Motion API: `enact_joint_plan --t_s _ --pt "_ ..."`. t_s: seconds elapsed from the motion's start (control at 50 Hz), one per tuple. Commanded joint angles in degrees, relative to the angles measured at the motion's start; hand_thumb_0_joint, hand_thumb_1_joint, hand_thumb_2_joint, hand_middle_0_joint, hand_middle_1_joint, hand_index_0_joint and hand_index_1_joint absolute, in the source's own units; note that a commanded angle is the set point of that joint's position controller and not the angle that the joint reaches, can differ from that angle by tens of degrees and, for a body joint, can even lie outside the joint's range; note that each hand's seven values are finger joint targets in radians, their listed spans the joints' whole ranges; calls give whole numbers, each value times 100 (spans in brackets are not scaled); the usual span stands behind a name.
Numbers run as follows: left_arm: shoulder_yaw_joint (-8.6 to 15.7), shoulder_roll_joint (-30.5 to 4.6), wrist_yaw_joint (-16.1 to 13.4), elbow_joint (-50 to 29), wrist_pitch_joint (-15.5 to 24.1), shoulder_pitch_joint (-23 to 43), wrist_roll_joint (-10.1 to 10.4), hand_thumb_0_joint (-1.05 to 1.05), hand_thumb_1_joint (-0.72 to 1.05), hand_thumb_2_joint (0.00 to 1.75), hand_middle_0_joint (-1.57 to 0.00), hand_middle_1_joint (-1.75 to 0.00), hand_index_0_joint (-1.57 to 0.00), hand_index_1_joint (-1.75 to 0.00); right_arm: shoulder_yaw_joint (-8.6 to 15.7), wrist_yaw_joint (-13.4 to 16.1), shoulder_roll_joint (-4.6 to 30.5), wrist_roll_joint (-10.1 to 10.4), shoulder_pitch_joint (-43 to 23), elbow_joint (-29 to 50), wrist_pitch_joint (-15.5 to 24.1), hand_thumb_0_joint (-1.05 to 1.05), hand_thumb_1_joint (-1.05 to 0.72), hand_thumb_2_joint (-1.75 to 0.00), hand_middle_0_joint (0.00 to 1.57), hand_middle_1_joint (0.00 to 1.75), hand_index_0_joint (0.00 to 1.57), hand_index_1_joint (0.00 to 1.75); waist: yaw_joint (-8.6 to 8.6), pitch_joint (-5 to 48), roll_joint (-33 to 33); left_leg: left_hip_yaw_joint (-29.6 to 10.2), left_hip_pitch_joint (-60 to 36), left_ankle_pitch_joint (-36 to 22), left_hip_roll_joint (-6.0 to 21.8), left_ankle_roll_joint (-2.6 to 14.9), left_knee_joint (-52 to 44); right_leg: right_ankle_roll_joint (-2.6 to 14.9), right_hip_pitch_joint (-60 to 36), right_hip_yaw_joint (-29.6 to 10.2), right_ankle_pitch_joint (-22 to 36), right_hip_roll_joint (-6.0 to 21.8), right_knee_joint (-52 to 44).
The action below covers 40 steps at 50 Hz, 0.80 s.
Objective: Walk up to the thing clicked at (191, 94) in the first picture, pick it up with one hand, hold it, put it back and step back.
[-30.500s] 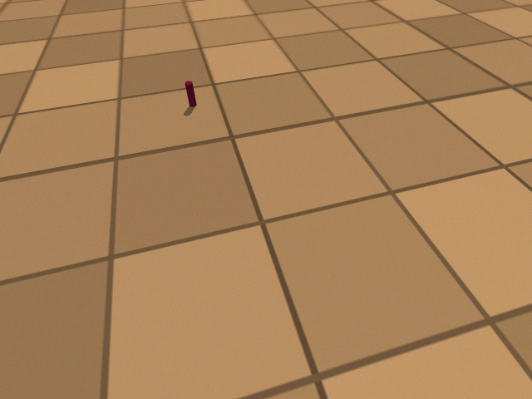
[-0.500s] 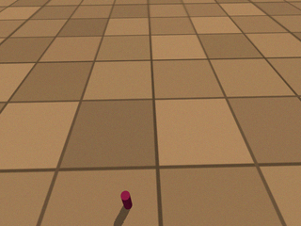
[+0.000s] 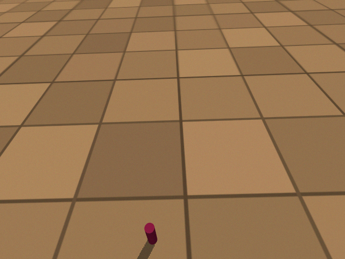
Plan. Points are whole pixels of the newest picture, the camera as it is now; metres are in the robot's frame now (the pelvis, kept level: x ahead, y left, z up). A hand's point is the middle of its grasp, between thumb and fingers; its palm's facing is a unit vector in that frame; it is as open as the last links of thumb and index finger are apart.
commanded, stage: stand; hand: left
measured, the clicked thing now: (151, 234) +0.42 +0.17 -0.69
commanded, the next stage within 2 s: step back in 1.36 s
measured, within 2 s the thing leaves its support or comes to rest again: neither
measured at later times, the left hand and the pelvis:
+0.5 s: hand out of the picture +0.07 +0.23 -0.16, palm faces -0.02 -0.94 -0.35, open 7.4 cm; pelvis +0.01 -0.02 +0.00, yaw +0 degrees
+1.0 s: hand out of the picture +0.11 +0.23 -0.15, palm faces -0.02 -0.94 -0.35, open 7.4 cm; pelvis +0.03 -0.02 +0.00, yaw -1 degrees
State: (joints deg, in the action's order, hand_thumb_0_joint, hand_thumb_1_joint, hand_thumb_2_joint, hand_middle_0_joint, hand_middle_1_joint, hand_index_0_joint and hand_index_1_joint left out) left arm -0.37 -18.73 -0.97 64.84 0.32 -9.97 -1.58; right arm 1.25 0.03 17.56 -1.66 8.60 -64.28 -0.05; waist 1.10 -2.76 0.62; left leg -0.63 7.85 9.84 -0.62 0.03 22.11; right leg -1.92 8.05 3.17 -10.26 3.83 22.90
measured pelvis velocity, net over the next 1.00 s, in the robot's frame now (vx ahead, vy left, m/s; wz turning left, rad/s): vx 0.03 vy -0.02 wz -0.01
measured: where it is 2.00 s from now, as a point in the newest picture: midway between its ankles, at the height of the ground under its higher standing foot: outside the picture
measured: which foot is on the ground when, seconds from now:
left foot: down 0.00-1.00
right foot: down 0.00-1.00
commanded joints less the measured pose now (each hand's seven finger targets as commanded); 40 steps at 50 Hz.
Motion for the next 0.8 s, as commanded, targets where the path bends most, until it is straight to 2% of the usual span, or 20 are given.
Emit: enact_joint_plan --t_s 0.0,0.02,0.04,0.06,0.08,0.12,0.22,0.24,0.3,0.38,0.42,0.46,0.5,0.56,0.62,0.66,0.74,0.78 --pt "261 -1158 -49 -224 103 306 1 0 90 90 -20 -30 -20 -30 197 80 1166 14 -230 310 61 0 -90 -90 20 30 20 30 -40 -188 72 -662 599 1033 589 112 -776 210 134 -530 -908 328 -620" --pt "249 -1131 -38 -203 116 242 3 0 90 90 -20 -30 -20 -30 192 77 1172 24 -224 302 72 0 -90 -90 20 30 20 30 -24 -58 77 -634 431 813 600 127 -711 232 106 -553 -743 359 -628" --pt "251 -1164 -42 -179 124 246 3 0 90 90 -20 -30 -20 -30 187 69 1149 39 -220 294 77 0 -90 -90 20 30 20 30 -26 -106 -76 -619 437 655 585 124 -677 232 142 -579 -850 386 -682" --pt "257 -1177 -31 -189 128 329 4 0 90 90 -20 -30 -20 -30 173 68 1137 32 -150 262 73 0 -90 -90 20 30 20 30 -78 -127 -73 -597 446 771 565 106 -684 225 231 -606 -957 363 -707" --pt "246 -1160 -41 -192 141 295 -11 0 90 90 -20 -30 -20 -30 184 56 1145 40 -209 282 86 0 -90 -90 20 30 20 30 -44 -18 -131 -574 297 484 574 129 -603 233 186 -620 -879 405 -745" --pt "252 -1182 -39 -208 138 377 9 0 90 90 -20 -30 -20 -30 172 55 1148 29 -173 255 90 0 -90 -90 20 30 20 30 -77 -24 -107 -544 315 447 563 112 -582 234 214 -656 -885 416 -767" --pt "269 -1173 -38 -139 145 368 46 0 90 90 -20 -30 -20 -30 140 68 1171 43 -226 225 114 0 -90 -90 20 30 20 30 -30 105 -35 -560 228 127 636 125 -626 250 -24 -606 -333 417 -658" --pt "270 -1182 -29 -144 159 367 47 0 90 90 -20 -30 -20 -30 141 67 1203 45 -229 228 127 0 -90 -90 20 30 20 30 -42 237 -41 -536 99 -84 646 128 -580 252 -62 -614 -103 436 -659" --pt "274 -1175 -34 -119 152 442 38 0 90 90 -20 -30 -20 -30 129 77 1217 55 -254 201 116 0 -90 -90 20 30 20 30 -60 138 -81 -520 79 -166 663 119 -591 231 -12 -597 -106 415 -704" --pt "283 -1203 -23 -106 129 481 53 0 90 90 -20 -30 -20 -30 123 71 1220 63 -219 168 87 0 -90 -90 20 30 20 30 -78 -2 -106 -498 190 103 640 89 -646 222 46 -621 -495 401 -801" --pt "286 -1216 -22 -125 130 518 44 0 90 90 -20 -30 -20 -30 132 71 1232 67 -238 176 87 0 -90 -90 20 30 20 30 -74 57 -145 -480 144 -11 657 83 -620 230 4 -650 -478 416 -840" --pt "279 -1193 -16 -142 137 510 38 0 90 90 -20 -30 -20 -30 144 76 1271 63 -249 162 89 0 -90 -90 20 30 20 30 -64 91 -72 -477 95 -78 665 71 -618 227 7 -640 -377 400 -839" --pt "298 -1194 -15 -166 157 535 59 0 90 90 -20 -30 -20 -30 134 83 1264 45 -274 170 111 0 -90 -90 20 30 20 30 -67 314 66 -454 -2 -371 702 78 -582 242 -216 -630 234 428 -742" --pt "311 -1192 -12 -159 153 590 73 0 90 90 -20 -30 -20 -30 109 98 1241 47 -276 161 131 0 -90 -90 20 30 20 30 -61 352 15 -436 -5 -542 728 64 -637 242 -359 -601 622 442 -644" --pt "300 -1162 -1 -136 139 589 79 0 90 90 -20 -30 -20 -30 102 102 1268 56 -344 157 138 0 -90 -90 20 30 20 30 -42 283 0 -450 -80 -629 747 51 -702 223 -272 -550 560 405 -667" --pt "312 -1175 -9 -148 139 610 67 0 90 90 -20 -30 -20 -30 111 109 1263 58 -332 164 142 0 -90 -90 20 30 20 30 -67 357 -86 -435 -186 -823 756 38 -675 225 -306 -511 781 400 -640" --pt "311 -1174 3 -161 133 662 79 0 90 90 -20 -30 -20 -30 108 106 1280 59 -355 148 142 0 -90 -90 20 30 20 30 -80 274 -43 -419 -159 -727 758 1 -732 224 -271 -524 637 395 -688" --pt "311 -1177 0 -181 139 661 73 0 90 90 -20 -30 -20 -30 123 104 1303 61 -410 170 141 0 -90 -90 20 30 20 30 -62 364 -26 -407 -210 -866 777 7 -695 222 -323 -524 787 407 -682"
